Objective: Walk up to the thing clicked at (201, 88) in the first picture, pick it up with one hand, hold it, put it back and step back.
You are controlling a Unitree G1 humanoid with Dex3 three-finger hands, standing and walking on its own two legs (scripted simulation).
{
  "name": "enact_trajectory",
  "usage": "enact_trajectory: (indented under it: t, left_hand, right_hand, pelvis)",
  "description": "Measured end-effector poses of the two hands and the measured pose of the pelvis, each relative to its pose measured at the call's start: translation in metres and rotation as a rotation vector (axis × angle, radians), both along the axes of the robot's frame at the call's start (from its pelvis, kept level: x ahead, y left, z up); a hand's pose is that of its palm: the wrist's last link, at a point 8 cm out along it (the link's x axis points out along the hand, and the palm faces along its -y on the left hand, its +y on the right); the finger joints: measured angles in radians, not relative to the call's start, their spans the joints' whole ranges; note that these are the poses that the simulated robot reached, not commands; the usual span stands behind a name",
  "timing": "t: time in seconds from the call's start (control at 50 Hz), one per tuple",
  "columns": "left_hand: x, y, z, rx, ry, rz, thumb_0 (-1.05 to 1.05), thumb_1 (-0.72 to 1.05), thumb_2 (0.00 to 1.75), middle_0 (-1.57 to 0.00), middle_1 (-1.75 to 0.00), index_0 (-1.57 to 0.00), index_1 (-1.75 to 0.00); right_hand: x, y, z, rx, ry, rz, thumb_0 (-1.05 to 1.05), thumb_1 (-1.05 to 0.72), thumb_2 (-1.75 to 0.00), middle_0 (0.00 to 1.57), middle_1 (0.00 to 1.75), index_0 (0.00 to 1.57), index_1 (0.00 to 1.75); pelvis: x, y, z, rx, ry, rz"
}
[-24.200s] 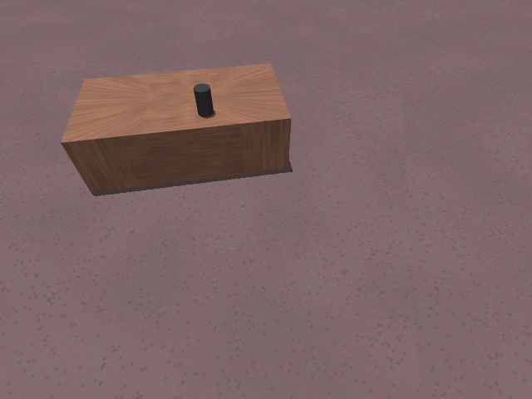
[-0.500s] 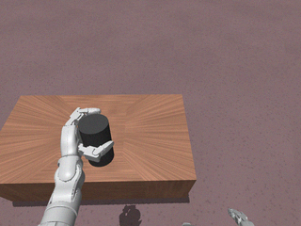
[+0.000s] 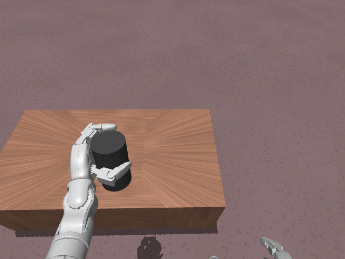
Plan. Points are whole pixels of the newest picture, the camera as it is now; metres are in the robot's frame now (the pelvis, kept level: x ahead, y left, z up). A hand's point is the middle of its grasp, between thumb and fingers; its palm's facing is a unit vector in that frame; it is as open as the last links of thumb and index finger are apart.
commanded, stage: hold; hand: left
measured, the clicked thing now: (112, 161) +0.34 +0.16 +0.02
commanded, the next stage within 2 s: crouch in 0.44 s
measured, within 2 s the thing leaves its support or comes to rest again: neither
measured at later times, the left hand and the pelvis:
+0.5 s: hand (110, 155) +0.34 +0.16 +0.05, palm faces +0.17 -0.98 -0.05, open 11.1 cm; pelvis +0.00 +0.00 +0.00, yaw +0 degrees
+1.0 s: hand (115, 162) +0.38 +0.18 -0.06, palm faces +0.21 -0.98 -0.04, open 11.1 cm; pelvis -0.02 -0.01 -0.06, yaw +1 degrees
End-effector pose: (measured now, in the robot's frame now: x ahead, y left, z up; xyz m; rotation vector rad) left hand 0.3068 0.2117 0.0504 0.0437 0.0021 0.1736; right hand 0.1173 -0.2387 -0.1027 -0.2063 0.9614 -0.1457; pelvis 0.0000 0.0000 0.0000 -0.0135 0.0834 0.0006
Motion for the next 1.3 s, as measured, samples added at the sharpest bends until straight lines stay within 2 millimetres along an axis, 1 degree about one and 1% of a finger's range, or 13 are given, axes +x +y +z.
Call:
enact_trajectory:
  t: [0.18,0.3,0.4,0.56,0.66,0.7,0.78,0.88,0.96,1.08,1.14,1.2,1.3]
  left_hand:
    - [0.0,0.001,-0.004,-0.002,0.014,0.002,0.01,-0.43,1.1,-0.72,-1.06,-0.57,-0.97]
    - [-0.002,0.0,-0.003,0.001,0.006,-0.003,0.01,-0.43,1.1,-0.72,-1.06,-0.57,-0.97]
    - [-0.001,0.001,0.0,0.007,0.0,-0.005,0.01,-0.43,1.1,-0.72,-1.06,-0.57,-0.98]
    - [0.002,0.001,-0.001,0.004,0.006,-0.005,0.01,-0.43,1.1,-0.72,-1.06,-0.57,-0.98]
    - [0.001,0.001,-0.004,-0.009,0.007,0.001,0.01,-0.43,1.1,-0.72,-1.06,-0.57,-0.97]
    - [0.001,0.001,-0.009,-0.018,0.011,0.007,0.01,-0.43,1.1,-0.72,-1.06,-0.57,-0.97]
    - [0.005,0.003,-0.023,-0.025,0.018,0.022,0.01,-0.43,1.11,-0.72,-1.05,-0.57,-0.97]
    - [0.016,0.008,-0.055,-0.024,0.025,0.036,0.01,-0.44,1.11,-0.73,-1.05,-0.58,-0.97]
    - [0.031,0.013,-0.088,-0.012,0.014,0.039,0.02,-0.45,1.12,-0.73,-1.05,-0.59,-0.97]
    - [0.06,0.022,-0.133,0.006,-0.011,0.044,0.02,-0.46,1.13,-0.74,-1.04,-0.6,-0.96]
    - [0.073,0.024,-0.15,0.01,-0.013,0.042,0.02,-0.46,1.13,-0.75,-1.03,-0.6,-0.95]
    - [0.083,0.025,-0.164,0.006,-0.006,0.042,0.02,-0.46,1.13,-0.75,-1.02,-0.6,-0.95]
    - [0.095,0.025,-0.184,0.003,0.013,0.04,0.02,-0.46,1.12,-0.76,-1.01,-0.61,-0.94]
  right_hand:
    - [-0.001,0.0,0.0,0.002,0.001,-0.003,0.01,-0.93,-0.91,0.2,0.3,0.2,0.3]
    - [-0.002,0.0,-0.001,0.001,0.008,-0.003,0.01,-0.93,-0.91,0.2,0.3,0.2,0.3]
    - [-0.002,0.0,-0.001,0.001,0.008,-0.005,0.01,-0.93,-0.91,0.2,0.3,0.2,0.3]
    - [0.0,0.0,-0.001,0.004,0.001,-0.005,0.01,-0.93,-0.91,0.2,0.3,0.2,0.3]
    - [0.0,-0.001,-0.001,0.003,0.003,-0.002,0.01,-0.92,-0.91,0.2,0.3,0.2,0.3]
    - [0.0,-0.002,-0.002,0.001,0.007,0.002,0.01,-0.91,-0.9,0.2,0.3,0.2,0.3]
    - [-0.003,-0.005,-0.008,-0.008,0.023,0.011,0.01,-0.9,-0.9,0.2,0.3,0.2,0.3]
    - [-0.015,-0.012,-0.027,-0.029,0.07,0.023,0.01,-0.9,-0.9,0.2,0.3,0.2,0.3]
    - [-0.031,-0.02,-0.052,-0.052,0.124,0.028,0.01,-0.9,-0.9,0.2,0.3,0.2,0.3]
    - [-0.062,-0.029,-0.101,-0.073,0.228,0.021,0.01,-0.91,-0.9,0.2,0.3,0.2,0.3]
    - [-0.078,-0.029,-0.123,-0.069,0.279,0.009,0.01,-0.92,-0.91,0.2,0.3,0.2,0.3]
    - [-0.093,-0.027,-0.141,-0.058,0.323,-0.007,0.01,-0.93,-0.91,0.2,0.3,0.2,0.3]
    - [-0.114,-0.022,-0.162,-0.036,0.376,-0.033,0.01,-0.94,-0.91,0.2,0.3,0.2,0.3]
  pelvis:
    - [0.0,0.001,0.0,0.0,0.003,-0.002]
    - [0.001,0.001,0.0,0.0,0.004,-0.001]
    - [0.002,0.001,0.0,-0.001,0.003,-0.001]
    - [0.002,0.0,0.0,0.0,0.003,-0.002]
    - [0.001,0.0,-0.001,0.001,0.008,0.0]
    - [0.0,-0.001,-0.002,0.001,0.015,0.002]
    - [-0.004,-0.002,-0.008,0.003,0.042,0.003]
    - [-0.013,-0.004,-0.025,0.003,0.115,0.007]
    - [-0.021,-0.006,-0.05,-0.001,0.198,0.009]
    - [-0.031,-0.006,-0.095,-0.009,0.308,0.009]
    - [-0.035,-0.005,-0.114,-0.013,0.344,0.006]
    - [-0.039,-0.004,-0.129,-0.015,0.37,0.003]
    - [-0.044,-0.001,-0.146,-0.018,0.407,0.0]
